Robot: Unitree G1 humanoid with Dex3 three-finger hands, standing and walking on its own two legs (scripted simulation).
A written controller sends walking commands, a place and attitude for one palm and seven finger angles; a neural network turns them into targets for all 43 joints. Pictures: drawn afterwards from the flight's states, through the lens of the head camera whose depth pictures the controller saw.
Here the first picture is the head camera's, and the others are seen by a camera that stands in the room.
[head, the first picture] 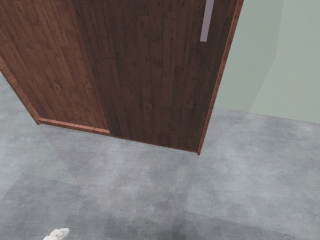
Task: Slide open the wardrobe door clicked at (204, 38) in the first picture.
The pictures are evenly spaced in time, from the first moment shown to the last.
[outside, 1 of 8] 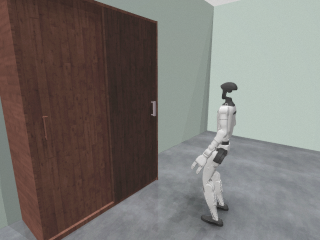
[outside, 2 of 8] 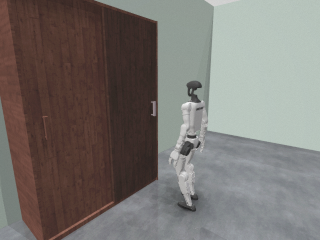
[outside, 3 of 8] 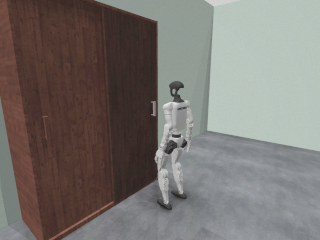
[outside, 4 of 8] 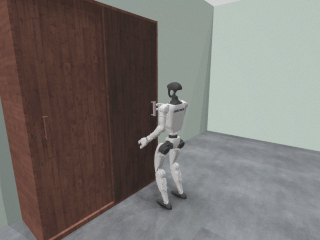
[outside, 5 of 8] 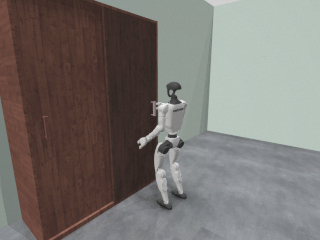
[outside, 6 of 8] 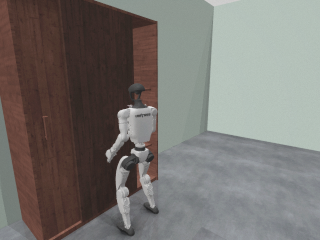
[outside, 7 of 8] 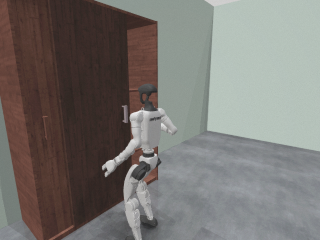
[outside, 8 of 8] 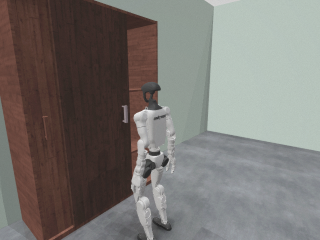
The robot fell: no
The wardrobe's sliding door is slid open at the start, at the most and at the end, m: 0.00 0.44 0.43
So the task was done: yes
